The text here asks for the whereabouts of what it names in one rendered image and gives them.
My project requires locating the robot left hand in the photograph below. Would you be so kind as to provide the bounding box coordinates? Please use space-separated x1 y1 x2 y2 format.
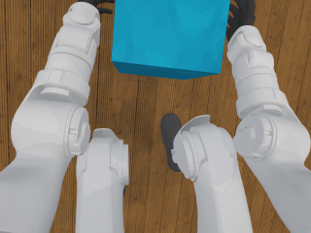
78 0 115 15

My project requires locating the robot left forearm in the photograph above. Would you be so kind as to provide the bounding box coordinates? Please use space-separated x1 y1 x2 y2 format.
11 2 101 147

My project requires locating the left robot thigh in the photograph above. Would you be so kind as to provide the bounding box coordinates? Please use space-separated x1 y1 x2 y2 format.
75 137 129 233

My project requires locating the left robot upper arm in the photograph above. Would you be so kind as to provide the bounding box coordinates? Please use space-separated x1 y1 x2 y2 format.
0 98 91 233

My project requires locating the carton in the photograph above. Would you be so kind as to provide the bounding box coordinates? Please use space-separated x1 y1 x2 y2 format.
111 0 230 80

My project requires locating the robot right forearm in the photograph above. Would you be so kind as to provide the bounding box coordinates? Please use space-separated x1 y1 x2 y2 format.
226 25 301 123

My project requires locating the robot left shin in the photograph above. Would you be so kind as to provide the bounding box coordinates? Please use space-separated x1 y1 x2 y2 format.
76 128 124 189

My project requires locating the robot right hand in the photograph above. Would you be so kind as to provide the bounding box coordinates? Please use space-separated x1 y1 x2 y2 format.
225 0 256 41

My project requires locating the right robot upper arm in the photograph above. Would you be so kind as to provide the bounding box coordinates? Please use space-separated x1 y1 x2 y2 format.
232 113 311 233

